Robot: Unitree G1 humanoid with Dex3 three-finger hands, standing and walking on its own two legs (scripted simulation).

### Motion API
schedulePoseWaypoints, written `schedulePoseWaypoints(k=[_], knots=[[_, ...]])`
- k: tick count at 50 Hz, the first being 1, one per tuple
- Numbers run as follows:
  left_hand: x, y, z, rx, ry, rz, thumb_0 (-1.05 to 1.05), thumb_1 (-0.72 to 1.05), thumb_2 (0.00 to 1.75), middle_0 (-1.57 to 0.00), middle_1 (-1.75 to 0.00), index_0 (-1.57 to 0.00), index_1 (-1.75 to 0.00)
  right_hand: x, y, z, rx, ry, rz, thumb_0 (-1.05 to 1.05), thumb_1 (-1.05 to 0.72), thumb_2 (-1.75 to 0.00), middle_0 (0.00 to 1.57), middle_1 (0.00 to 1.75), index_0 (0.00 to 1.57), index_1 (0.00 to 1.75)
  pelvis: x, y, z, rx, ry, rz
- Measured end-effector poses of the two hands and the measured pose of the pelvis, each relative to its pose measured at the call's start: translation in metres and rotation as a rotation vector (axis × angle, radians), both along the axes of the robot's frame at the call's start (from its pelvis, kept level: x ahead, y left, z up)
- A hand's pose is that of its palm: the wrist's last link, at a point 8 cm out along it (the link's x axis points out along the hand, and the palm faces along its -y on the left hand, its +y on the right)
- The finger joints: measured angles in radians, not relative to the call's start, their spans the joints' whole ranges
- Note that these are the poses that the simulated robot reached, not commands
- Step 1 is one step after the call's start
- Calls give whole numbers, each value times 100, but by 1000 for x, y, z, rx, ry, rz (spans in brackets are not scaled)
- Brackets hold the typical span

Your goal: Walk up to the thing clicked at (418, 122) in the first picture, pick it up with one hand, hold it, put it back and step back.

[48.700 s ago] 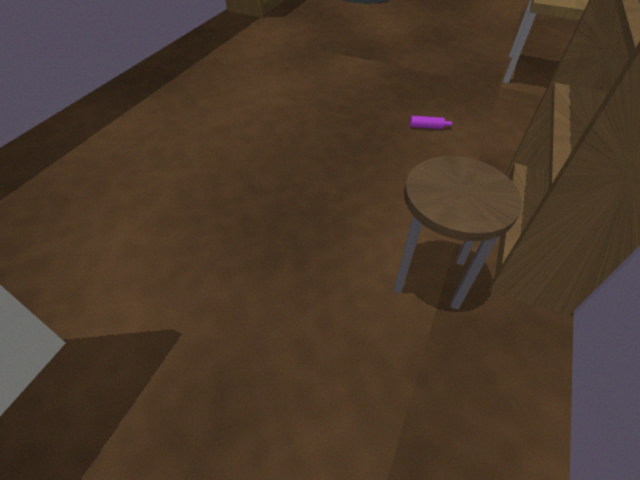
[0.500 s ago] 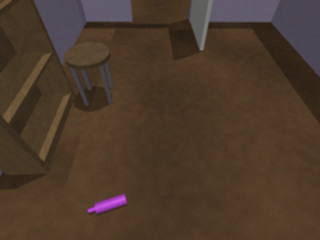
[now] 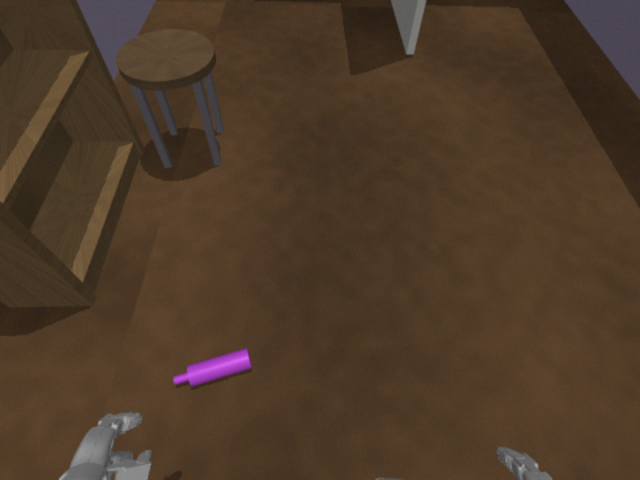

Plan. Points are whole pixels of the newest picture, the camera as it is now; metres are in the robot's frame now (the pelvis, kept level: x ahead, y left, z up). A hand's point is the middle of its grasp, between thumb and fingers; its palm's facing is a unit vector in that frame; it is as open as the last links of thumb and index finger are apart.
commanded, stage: rise first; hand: left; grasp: from above
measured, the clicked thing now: (212, 369) +0.46 +0.31 -0.74
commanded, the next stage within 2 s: none
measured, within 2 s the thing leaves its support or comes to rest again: neither
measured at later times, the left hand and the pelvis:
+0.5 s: hand out of the picture +0.14 +0.27 -0.21, palm faces -0.16 -0.86 -0.48, open 14.2 cm; pelvis +0.00 +0.02 -0.06, yaw +0 degrees
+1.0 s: hand (160, 430) +0.24 +0.31 -0.37, palm faces -0.38 -0.45 -0.81, open 14.2 cm; pelvis -0.04 +0.01 -0.23, yaw -1 degrees
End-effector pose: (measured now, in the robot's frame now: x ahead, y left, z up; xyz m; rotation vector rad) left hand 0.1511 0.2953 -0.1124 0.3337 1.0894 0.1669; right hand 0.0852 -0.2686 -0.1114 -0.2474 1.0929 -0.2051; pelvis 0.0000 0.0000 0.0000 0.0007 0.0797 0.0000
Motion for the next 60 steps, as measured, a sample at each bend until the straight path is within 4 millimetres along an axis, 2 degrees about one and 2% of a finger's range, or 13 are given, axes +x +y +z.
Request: schedulePoseWaypoints(k=[3,7,11,15,25,30,34,39,47,54,60], knots=[[6,2,-2,26,-4,-25,0,34,95,-13,-81,-15,-79,0,9,-3,18,-19,-12,1,-98,-91,20,30,20,29,1,3,-4,-1,20,-2],[3,6,-6,59,22,-43,0,6,97,-9,-94,-12,-92,6,18,-6,32,-51,-13,1,-96,-90,20,30,20,29,3,7,-10,-4,43,-3],[-2,9,-17,79,43,-51,0,-21,98,-8,-100,-10,-99,19,23,-12,26,-97,7,1,-94,-90,20,30,20,29,4,11,-20,-8,78,-2],[-3,12,-30,97,25,-72,0,-40,100,-8,-104,-9,-103,34,25,-20,9,-144,33,1,-92,-90,20,30,20,29,4,15,-35,-13,115,1],[-11,14,-50,152,31,-129,-1,-56,101,-8,-106,-8,-107,67,36,-36,-3,-244,81,1,-93,-90,20,30,20,29,3,19,-64,-29,181,5],[-13,16,-59,185,45,-153,-1,-58,100,-9,-107,-9,-107,77,41,-45,1,-277,107,1,-94,-90,20,30,20,29,2,18,-76,-36,216,10],[-7,21,-78,238,59,-204,-1,-59,99,-9,-108,-10,-108,81,42,-61,0,-295,133,1,-95,-90,20,30,20,29,-3,17,-93,-38,258,13],[16,30,-118,331,40,-311,-1,-59,98,-9,-108,-10,-108,80,36,-100,-10,-294,163,1,-95,-90,20,30,20,29,-13,15,-130,-35,337,11],[71,29,-184,524,-73,-509,-1,-58,99,-9,-109,-9,-109,61,16,-190,-19,-202,154,1,-93,-90,20,30,20,29,-34,11,-204,-30,456,4],[115,30,-235,677,-106,-620,-1,-57,100,-8,-110,-9,-110,21,6,-270,-1,-62,130,1,-92,-90,20,30,20,29,-55,7,-262,-35,515,-5],[147,28,-277,761,-134,-738,-1,-55,100,-8,-110,-9,-109,-27,4,-319,0,68,105,1,-91,-90,20,30,20,29,-71,7,-305,-45,530,-17]])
